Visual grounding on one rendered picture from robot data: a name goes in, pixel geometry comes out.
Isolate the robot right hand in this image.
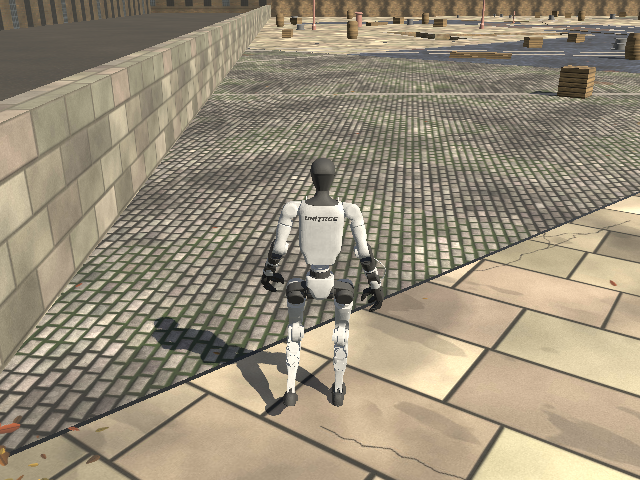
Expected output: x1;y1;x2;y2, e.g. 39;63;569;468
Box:
361;286;384;312

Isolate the right robot forearm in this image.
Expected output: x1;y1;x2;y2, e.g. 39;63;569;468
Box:
360;243;381;289

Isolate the robot right upper arm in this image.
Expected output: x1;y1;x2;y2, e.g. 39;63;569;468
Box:
342;202;370;259

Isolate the robot shin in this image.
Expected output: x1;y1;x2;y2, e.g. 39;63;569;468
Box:
333;329;349;393
286;324;301;393

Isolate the left robot forearm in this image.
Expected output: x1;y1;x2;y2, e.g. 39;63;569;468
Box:
263;239;283;276

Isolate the robot left shin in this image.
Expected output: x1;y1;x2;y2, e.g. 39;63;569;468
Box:
286;324;301;393

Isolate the robot left hand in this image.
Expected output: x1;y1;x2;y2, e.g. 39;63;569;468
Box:
261;272;284;292

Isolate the robot left upper arm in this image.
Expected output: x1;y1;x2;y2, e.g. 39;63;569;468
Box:
272;201;301;255

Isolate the robot right shin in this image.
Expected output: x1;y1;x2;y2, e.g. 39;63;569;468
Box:
333;329;349;393

